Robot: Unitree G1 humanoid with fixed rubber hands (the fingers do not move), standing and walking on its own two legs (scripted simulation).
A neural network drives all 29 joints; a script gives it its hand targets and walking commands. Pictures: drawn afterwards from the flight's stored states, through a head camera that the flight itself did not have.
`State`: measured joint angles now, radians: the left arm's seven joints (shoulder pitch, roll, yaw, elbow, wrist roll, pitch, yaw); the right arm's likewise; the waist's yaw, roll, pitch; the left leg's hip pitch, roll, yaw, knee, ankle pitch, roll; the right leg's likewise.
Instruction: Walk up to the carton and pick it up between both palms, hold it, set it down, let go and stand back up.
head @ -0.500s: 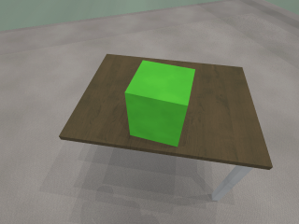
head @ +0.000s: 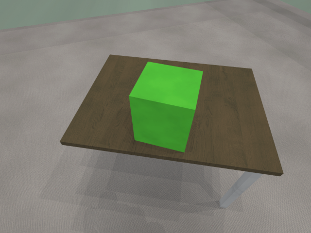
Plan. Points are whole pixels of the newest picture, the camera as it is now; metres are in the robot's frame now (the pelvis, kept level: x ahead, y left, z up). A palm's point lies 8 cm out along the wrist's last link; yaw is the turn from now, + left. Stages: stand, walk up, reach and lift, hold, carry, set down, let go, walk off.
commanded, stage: stand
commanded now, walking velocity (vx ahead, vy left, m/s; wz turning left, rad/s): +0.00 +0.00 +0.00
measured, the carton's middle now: (166, 108) +0.56 -0.03 -0.06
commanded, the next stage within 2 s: none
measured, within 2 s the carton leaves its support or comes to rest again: neither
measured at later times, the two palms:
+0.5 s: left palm out of the picture -0.03 +0.20 -0.15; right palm out of the picture -0.03 -0.19 -0.15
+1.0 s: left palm out of the picture -0.03 +0.20 -0.15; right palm out of the picture -0.03 -0.19 -0.15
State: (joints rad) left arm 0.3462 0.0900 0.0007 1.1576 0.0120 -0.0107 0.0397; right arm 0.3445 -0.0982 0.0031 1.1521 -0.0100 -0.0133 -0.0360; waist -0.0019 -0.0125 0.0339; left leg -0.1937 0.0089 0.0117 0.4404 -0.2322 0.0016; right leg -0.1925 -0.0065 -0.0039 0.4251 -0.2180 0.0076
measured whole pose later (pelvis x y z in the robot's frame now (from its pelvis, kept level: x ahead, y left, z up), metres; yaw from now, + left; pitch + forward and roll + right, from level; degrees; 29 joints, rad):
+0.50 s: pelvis +0.01 +0.00 +0.00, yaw +0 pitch -1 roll +0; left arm 0.33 0.10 0.00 1.15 0.01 -0.01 0.03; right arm 0.33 -0.09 0.01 1.15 -0.01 -0.01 -0.04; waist 0.00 -0.01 0.03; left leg -0.18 0.00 0.02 0.43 -0.24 0.01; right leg -0.19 -0.01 0.00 0.42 -0.23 0.01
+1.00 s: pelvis +0.01 +0.00 +0.00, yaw +0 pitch -1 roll +0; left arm 0.34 0.10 0.00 1.17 0.01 -0.01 0.04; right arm 0.34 -0.08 0.01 1.16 -0.01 -0.02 -0.04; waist 0.00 -0.01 0.03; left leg -0.16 0.00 0.02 0.42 -0.24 0.01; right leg -0.17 -0.02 -0.01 0.42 -0.23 0.02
